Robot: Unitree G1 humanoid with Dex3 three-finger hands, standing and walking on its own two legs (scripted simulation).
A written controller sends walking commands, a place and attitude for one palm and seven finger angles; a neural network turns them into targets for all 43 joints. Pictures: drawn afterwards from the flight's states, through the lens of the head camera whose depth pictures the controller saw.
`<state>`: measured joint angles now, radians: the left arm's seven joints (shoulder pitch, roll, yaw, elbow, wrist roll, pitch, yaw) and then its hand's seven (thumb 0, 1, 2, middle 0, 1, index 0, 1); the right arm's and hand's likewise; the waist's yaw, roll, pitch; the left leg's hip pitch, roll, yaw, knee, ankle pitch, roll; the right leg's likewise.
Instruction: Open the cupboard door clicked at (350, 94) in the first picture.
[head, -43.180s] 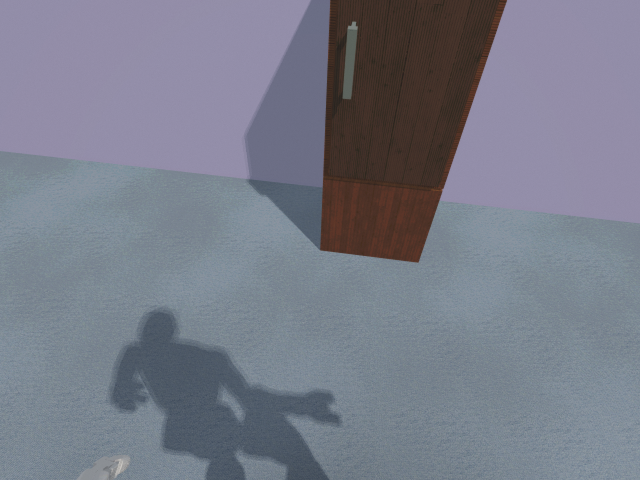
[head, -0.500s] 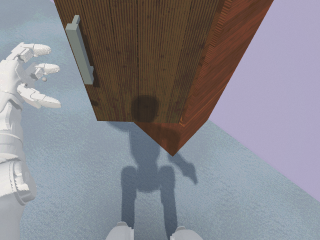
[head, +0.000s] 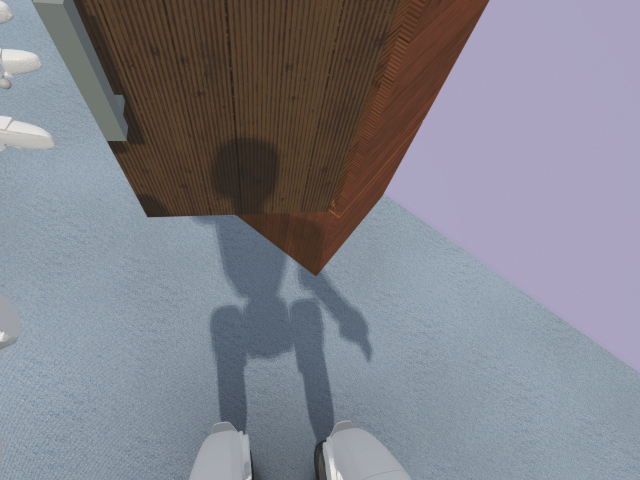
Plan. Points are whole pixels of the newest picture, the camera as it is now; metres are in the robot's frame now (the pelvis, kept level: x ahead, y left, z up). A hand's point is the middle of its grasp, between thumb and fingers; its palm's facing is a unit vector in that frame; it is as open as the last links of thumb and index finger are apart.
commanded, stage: move the hooked fingers beside the handle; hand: left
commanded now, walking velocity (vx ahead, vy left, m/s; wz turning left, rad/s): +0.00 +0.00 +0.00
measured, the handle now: (92, 63) +0.57 +0.20 +0.11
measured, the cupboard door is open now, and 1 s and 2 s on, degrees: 44 44 43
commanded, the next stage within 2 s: slide the fingers in behind the handle in 1.06 s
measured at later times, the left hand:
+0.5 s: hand (11, 107) +0.50 +0.27 +0.11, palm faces +0.02 -1.00 +0.00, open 14.0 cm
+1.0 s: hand (18, 86) +0.52 +0.26 +0.12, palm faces +0.02 -1.00 +0.00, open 14.0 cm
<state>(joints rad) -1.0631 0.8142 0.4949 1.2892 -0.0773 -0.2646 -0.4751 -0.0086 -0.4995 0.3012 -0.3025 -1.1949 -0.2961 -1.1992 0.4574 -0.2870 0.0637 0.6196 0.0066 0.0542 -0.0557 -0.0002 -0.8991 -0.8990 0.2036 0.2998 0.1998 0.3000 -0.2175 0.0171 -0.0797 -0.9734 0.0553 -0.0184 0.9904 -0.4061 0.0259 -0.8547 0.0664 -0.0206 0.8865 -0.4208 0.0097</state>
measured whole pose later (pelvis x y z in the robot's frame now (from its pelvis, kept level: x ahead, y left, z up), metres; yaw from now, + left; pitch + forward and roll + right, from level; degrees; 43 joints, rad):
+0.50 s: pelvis +0.00 +0.00 +0.00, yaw +1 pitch +20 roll -5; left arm -1.00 0.70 0.43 1.27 -0.09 -0.28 -0.42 -0.01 -0.50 0.30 -0.30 -1.20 -0.30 -1.20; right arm 0.40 -0.28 0.06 0.59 0.01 0.07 -0.04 0.00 -0.90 -0.90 0.20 0.30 0.20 0.30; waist -0.18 0.02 -0.09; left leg -0.92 0.04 -0.03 0.99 -0.41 0.03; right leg -0.79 0.05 -0.03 0.88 -0.43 0.01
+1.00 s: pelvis +0.00 -0.01 +0.00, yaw +0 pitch +22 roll -5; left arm -1.03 0.78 0.49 1.27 -0.08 -0.28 -0.44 -0.01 -0.50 0.30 -0.30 -1.19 -0.30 -1.20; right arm 0.47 -0.28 0.07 0.62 0.01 0.09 -0.04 0.00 -0.90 -0.90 0.20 0.30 0.20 0.30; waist -0.21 0.03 -0.09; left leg -0.96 0.06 -0.03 0.99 -0.41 0.02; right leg -0.84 0.07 -0.03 0.89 -0.43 0.00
